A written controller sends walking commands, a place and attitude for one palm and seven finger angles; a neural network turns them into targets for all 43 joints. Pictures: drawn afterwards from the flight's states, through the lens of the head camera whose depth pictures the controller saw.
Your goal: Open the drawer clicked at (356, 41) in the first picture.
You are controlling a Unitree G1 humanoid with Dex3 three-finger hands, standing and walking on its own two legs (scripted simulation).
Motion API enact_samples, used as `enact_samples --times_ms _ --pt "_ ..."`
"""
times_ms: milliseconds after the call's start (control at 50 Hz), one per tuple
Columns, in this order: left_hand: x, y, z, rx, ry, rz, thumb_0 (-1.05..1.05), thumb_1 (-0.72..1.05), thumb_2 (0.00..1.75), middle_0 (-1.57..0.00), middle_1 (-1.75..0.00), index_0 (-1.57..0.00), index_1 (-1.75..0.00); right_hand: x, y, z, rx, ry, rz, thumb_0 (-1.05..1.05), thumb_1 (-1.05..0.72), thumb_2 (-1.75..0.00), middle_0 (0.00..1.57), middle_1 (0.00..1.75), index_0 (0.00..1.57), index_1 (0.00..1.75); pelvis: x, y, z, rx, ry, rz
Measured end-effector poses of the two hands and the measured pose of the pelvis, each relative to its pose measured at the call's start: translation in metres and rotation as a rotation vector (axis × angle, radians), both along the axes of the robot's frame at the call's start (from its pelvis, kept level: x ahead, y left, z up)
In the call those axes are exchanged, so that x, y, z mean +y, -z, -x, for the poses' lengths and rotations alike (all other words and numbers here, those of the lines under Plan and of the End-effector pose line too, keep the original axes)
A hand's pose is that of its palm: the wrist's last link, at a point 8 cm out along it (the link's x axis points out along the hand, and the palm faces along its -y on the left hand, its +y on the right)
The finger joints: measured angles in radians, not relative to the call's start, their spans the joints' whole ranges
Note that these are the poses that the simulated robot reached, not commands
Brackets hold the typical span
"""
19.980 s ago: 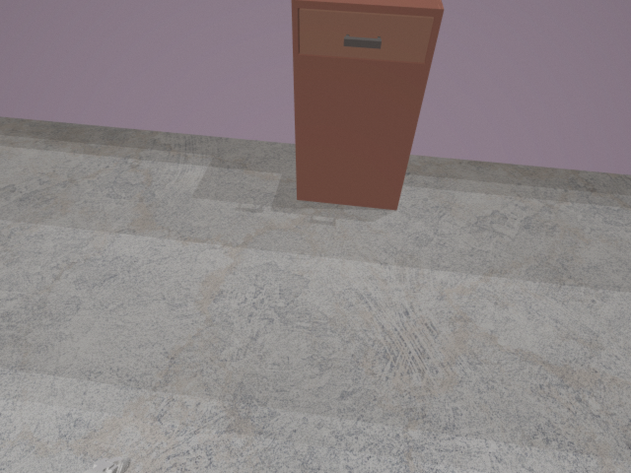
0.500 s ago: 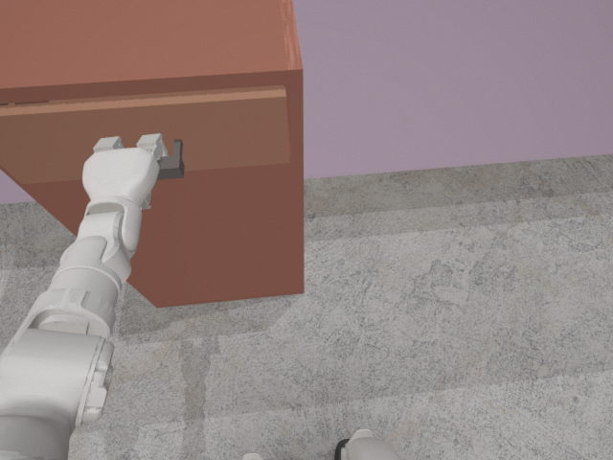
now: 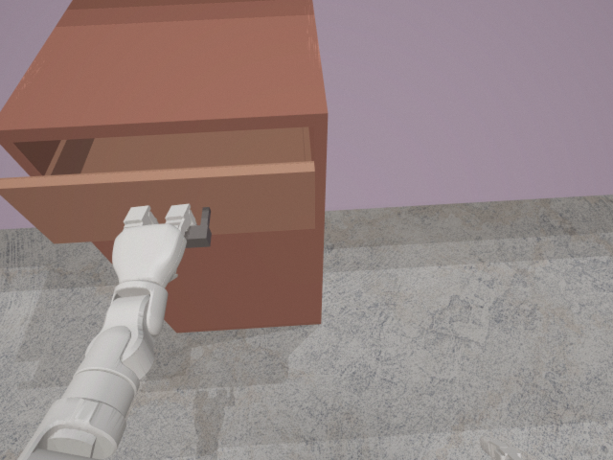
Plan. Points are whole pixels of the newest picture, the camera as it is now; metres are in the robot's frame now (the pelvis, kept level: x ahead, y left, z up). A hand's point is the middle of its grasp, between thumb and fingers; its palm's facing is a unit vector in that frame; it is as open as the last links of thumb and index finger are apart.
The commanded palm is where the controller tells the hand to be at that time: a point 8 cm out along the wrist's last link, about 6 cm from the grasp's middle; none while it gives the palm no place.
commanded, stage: pull the drawer open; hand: left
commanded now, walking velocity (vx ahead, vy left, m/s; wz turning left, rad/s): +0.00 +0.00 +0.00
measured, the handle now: (169, 226) +0.43 +0.22 +0.02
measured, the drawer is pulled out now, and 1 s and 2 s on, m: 0.09 0.21 0.30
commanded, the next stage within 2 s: open the thumb to release the handle in 1.64 s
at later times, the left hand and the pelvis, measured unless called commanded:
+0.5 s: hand (163, 278) +0.36 +0.21 +0.00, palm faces -0.06 -0.04 -1.00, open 5.7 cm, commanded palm +0.31 +0.21 +0.05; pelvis -0.02 -0.02 +0.00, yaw +1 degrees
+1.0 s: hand (154, 351) +0.26 +0.20 +0.00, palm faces +0.00 -0.09 -1.00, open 5.8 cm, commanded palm +0.21 +0.21 +0.05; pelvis -0.01 -0.02 +0.00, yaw +1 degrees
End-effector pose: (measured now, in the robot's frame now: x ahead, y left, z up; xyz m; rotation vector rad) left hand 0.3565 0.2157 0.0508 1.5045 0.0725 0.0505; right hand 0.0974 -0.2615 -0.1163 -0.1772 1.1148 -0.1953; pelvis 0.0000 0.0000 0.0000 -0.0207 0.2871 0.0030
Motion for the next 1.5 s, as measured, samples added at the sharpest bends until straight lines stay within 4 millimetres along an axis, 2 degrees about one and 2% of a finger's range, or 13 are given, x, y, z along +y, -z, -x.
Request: enact_samples --times_ms 60,120,240,340,480,580,660,740,820,1000,1120,1280,1500 --pt "-0.001 0.001 0.012 -0.009 -0.006 -0.001 0.01 0.72 0.79 -0.26 -1.35 -0.36 -1.33 0.004 -0.003 -0.025 -0.047 -0.042 0.001 0.01 -0.91 -0.90 0.20 0.30 0.20 0.30 0.000 0.000 -0.002 -0.014 -0.014 0.000" --pt "-0.001 0.001 0.013 -0.022 -0.006 -0.019 0.01 0.71 0.81 -0.28 -1.35 -0.36 -1.33 0.008 -0.002 -0.042 -0.061 -0.096 0.015 0.01 -0.91 -0.90 0.20 0.30 0.20 0.30 -0.003 0.002 0.000 -0.021 -0.038 -0.001" --pt "-0.002 -0.001 0.010 0.005 -0.026 -0.056 -0.01 0.69 0.83 -0.33 -1.35 -0.37 -1.34 0.011 0.002 -0.051 -0.073 -0.126 0.008 0.01 -0.91 -0.90 0.20 0.30 0.20 0.30 -0.010 0.003 0.007 -0.025 -0.051 -0.007" --pt "-0.002 -0.003 0.008 0.040 -0.035 -0.060 -0.02 0.68 0.82 -0.35 -1.35 -0.38 -1.35 0.007 0.007 -0.033 -0.051 -0.105 0.002 0.01 -0.91 -0.90 0.20 0.30 0.20 0.30 -0.017 0.003 0.014 -0.032 -0.049 -0.016" --pt "-0.002 -0.004 0.013 0.057 -0.036 -0.033 0.00 0.69 0.78 -0.32 -1.35 -0.39 -1.35 -0.011 0.010 0.014 0.006 -0.027 0.006 0.01 -0.91 -0.90 0.21 0.30 0.20 0.30 -0.023 0.003 0.021 -0.035 -0.020 -0.023" --pt "-0.003 -0.003 0.032 0.032 -0.030 -0.018 0.00 0.71 0.77 -0.29 -1.35 -0.38 -1.34 -0.024 0.009 0.039 0.037 0.023 0.016 0.01 -0.91 -0.90 0.20 0.30 0.20 0.30 -0.024 0.001 0.021 -0.038 0.002 -0.025" --pt "-0.005 -0.001 0.053 0.004 -0.030 -0.011 0.01 0.72 0.77 -0.27 -1.35 -0.37 -1.33 -0.030 0.007 0.041 0.034 0.030 0.023 0.01 -0.91 -0.90 0.20 0.30 0.20 0.30 -0.023 0.000 0.021 -0.048 0.006 -0.025" --pt "-0.006 0.001 0.073 -0.016 -0.037 -0.009 0.01 0.72 0.78 -0.26 -1.35 -0.37 -1.34 -0.029 0.003 0.026 -0.003 0.008 0.027 0.01 -0.91 -0.90 0.20 0.30 0.20 0.30 -0.021 -0.001 0.020 -0.062 0.003 -0.025" --pt "-0.008 0.001 0.088 -0.021 -0.050 -0.008 0.01 0.72 0.79 -0.26 -1.35 -0.38 -1.34 -0.021 -0.003 -0.004 -0.079 -0.027 0.021 0.01 -0.91 -0.90 0.20 0.30 0.20 0.30 -0.020 -0.001 0.018 -0.079 -0.001 -0.024" --pt "-0.012 -0.001 0.121 -0.008 -0.085 0.025 0.03 0.71 0.78 -0.26 -1.35 -0.39 -1.33 0.010 -0.026 -0.079 -0.281 -0.132 -0.031 0.01 -0.91 -0.90 0.20 0.30 0.20 0.30 -0.019 -0.002 0.011 -0.109 -0.005 -0.026" --pt "-0.014 -0.002 0.145 -0.009 -0.097 0.043 0.04 0.70 0.77 -0.25 -1.35 -0.40 -1.33 0.028 -0.035 -0.112 -0.349 -0.211 -0.063 0.01 -0.91 -0.90 0.20 0.30 0.20 0.30 -0.020 0.000 0.005 -0.114 -0.010 -0.025" --pt "-0.016 -0.002 0.179 -0.005 -0.105 0.051 0.04 0.70 0.77 -0.25 -1.35 -0.40 -1.33 0.040 -0.030 -0.125 -0.347 -0.280 -0.091 0.01 -0.91 -0.90 0.20 0.30 0.20 0.30 -0.022 0.005 -0.001 -0.108 -0.012 -0.024" --pt "-0.019 -0.004 0.215 0.014 -0.102 0.051 0.04 0.70 0.74 -0.24 -1.33 -0.39 -1.32 0.033 -0.013 -0.112 -0.306 -0.289 -0.099 0.01 -0.91 -0.90 0.20 0.30 0.20 0.30 -0.026 0.014 -0.001 -0.087 0.012 -0.028"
